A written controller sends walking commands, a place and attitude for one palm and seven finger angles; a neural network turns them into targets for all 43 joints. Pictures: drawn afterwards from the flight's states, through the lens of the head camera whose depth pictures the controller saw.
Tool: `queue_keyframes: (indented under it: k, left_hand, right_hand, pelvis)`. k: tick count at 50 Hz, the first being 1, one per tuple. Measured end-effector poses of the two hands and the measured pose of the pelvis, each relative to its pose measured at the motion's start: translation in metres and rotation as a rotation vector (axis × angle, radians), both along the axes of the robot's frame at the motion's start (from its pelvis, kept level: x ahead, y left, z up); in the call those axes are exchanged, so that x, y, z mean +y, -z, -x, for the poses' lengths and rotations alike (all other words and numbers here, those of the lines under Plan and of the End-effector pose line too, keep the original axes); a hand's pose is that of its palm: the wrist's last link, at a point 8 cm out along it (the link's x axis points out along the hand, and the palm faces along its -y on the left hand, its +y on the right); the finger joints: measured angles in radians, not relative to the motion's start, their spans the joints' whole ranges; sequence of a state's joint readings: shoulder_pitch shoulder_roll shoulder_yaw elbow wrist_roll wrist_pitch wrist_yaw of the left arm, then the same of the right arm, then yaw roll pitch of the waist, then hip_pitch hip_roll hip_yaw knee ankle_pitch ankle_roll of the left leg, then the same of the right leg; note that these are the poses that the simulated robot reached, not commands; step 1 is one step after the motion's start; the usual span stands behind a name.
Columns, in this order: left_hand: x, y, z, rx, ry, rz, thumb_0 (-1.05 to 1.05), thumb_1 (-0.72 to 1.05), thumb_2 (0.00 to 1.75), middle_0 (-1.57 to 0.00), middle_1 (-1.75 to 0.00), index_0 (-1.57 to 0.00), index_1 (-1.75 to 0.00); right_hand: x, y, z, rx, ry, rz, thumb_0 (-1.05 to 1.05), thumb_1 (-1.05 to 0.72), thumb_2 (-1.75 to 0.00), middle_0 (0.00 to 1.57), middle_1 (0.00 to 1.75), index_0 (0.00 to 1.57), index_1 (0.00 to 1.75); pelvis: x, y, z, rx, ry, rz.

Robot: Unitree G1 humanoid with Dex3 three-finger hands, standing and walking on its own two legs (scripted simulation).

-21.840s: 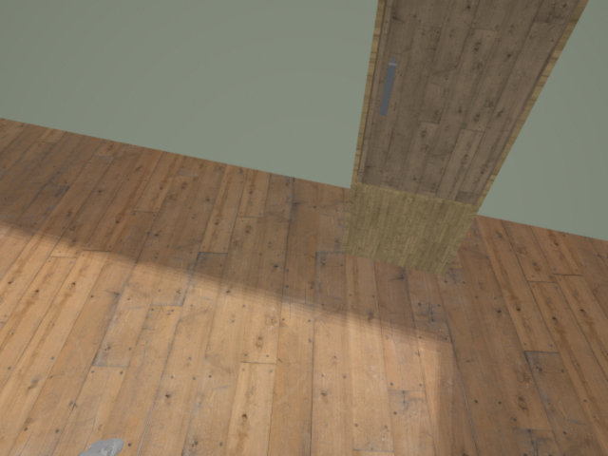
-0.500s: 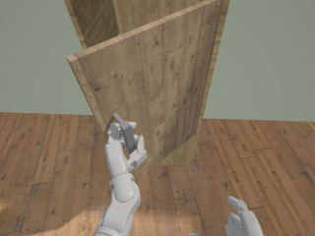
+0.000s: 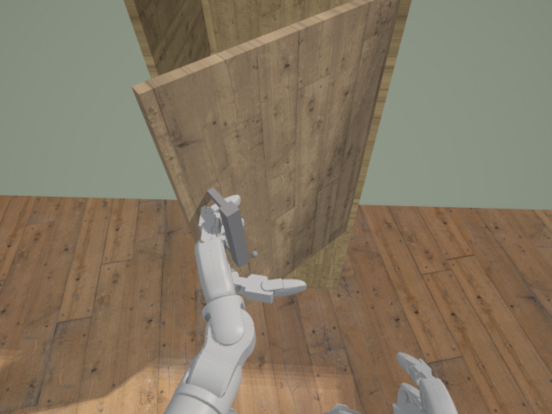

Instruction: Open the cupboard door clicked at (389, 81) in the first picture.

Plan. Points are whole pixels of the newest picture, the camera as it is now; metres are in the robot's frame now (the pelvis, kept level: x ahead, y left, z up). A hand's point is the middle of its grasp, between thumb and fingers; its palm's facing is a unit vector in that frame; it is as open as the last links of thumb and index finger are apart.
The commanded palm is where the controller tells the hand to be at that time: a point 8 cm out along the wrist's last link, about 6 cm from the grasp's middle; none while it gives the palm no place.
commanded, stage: open thumb and fingers to let go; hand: left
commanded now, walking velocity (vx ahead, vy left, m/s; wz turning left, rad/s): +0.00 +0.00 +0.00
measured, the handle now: (228, 229) +0.37 +0.09 +0.07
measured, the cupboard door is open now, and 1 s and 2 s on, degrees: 42 44 44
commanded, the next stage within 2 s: slide the hand sideways off the handle in 0.12 s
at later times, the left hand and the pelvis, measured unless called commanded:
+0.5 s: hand (250, 276) +0.29 +0.05 +0.06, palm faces -0.17 -0.98 +0.01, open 16.3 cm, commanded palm +0.28 +0.10 +0.06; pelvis -0.01 +0.02 +0.00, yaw +0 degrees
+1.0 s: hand (228, 299) +0.26 +0.08 +0.06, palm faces -0.10 -1.00 +0.00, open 16.2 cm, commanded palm +0.23 +0.14 +0.06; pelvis +0.02 +0.02 +0.00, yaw -1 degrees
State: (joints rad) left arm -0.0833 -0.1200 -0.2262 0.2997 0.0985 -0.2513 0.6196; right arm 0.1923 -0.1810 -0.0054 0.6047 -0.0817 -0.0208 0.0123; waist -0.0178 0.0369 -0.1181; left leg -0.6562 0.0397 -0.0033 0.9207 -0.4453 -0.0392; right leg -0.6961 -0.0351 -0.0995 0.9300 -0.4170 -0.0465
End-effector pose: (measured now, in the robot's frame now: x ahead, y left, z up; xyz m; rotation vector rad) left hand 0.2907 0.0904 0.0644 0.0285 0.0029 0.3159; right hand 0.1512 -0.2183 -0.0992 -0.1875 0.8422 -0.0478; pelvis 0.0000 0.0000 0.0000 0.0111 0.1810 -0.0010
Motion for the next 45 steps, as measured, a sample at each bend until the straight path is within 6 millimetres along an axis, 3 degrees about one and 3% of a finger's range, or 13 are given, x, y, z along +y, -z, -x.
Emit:
queue_keyframes:
  k: [4, 13, 19, 23, 34, 45]
  left_hand:
    - [-0.002, 0.000, 0.000, 0.001, 0.020, -0.003, -0.01, -0.49, 0.31, -0.26, -0.77, -0.25, -0.78]
    - [0.005, 0.000, -0.002, 0.000, 0.025, -0.008, -0.01, -0.50, 0.30, -0.39, -0.60, -0.34, -0.66]
    - [0.019, 0.003, 0.005, -0.041, 0.382, -0.098, -0.01, -0.50, 0.30, -0.29, -0.45, -0.20, -0.49]
    - [0.017, 0.002, 0.009, -0.014, 0.501, -0.011, -0.01, -0.50, 0.30, -0.22, -0.38, -0.14, -0.40]
    - [0.012, 0.004, 0.015, -0.015, 0.446, 0.039, -0.01, -0.50, 0.30, -0.17, -0.34, -0.18, -0.33]
    - [0.034, 0.005, 0.038, 0.013, 0.423, 0.020, -0.01, -0.50, 0.30, -0.17, -0.32, -0.17, -0.31]
  right_hand:
    - [0.006, 0.000, -0.001, -0.004, -0.003, -0.005, 0.01, -0.90, -0.90, 0.20, 0.30, 0.20, 0.29]
    - [0.017, -0.001, -0.006, -0.005, -0.034, -0.001, 0.01, -0.90, -0.90, 0.20, 0.30, 0.20, 0.30]
    - [0.016, -0.001, 0.000, -0.020, -0.026, 0.008, 0.01, -0.90, -0.90, 0.20, 0.30, 0.20, 0.30]
    - [0.017, -0.003, 0.007, -0.039, 0.005, 0.000, 0.01, -0.90, -0.90, 0.20, 0.30, 0.20, 0.30]
    - [0.023, -0.013, 0.010, -0.060, 0.010, -0.010, 0.01, -0.90, -0.90, 0.20, 0.30, 0.20, 0.30]
    - [0.024, -0.017, -0.015, -0.090, -0.003, -0.015, 0.01, -0.90, -0.90, 0.20, 0.30, 0.20, 0.30]
  pelvis:
    - [0.004, 0.000, 0.001, -0.001, 0.002, 0.003]
    - [0.010, 0.001, 0.005, -0.003, -0.006, 0.007]
    - [0.014, 0.004, 0.008, -0.006, -0.016, 0.009]
    - [0.021, 0.002, 0.010, -0.025, -0.013, 0.016]
    - [0.026, 0.002, 0.003, -0.013, 0.018, 0.004]
    - [0.023, 0.002, -0.010, -0.007, 0.016, 0.008]
